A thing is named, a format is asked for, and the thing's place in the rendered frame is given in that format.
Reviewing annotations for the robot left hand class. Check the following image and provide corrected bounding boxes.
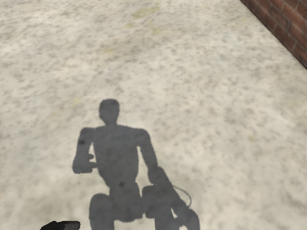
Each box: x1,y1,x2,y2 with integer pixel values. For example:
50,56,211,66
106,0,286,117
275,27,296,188
40,220,81,230

